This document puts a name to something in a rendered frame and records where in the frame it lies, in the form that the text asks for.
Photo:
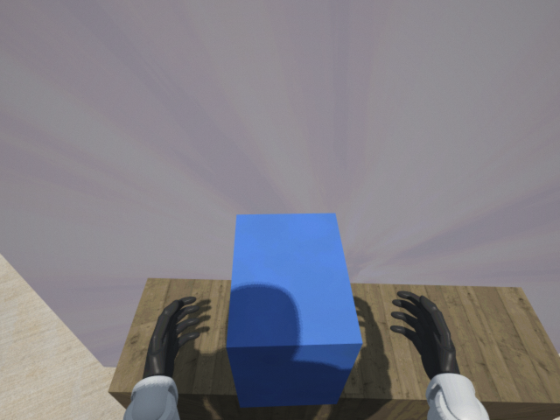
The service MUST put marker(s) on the right robot hand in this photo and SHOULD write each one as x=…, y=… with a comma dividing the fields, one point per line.
x=431, y=338

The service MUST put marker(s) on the carton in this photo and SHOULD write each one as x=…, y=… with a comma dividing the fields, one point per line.
x=293, y=334

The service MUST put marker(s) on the left robot hand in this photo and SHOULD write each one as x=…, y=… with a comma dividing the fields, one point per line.
x=165, y=343

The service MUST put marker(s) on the robot left forearm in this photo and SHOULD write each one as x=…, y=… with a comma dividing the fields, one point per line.
x=153, y=398

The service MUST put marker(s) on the robot right forearm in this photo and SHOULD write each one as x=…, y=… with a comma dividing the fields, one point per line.
x=452, y=397

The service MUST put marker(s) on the pedestal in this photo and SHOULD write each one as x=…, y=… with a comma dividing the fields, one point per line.
x=501, y=347

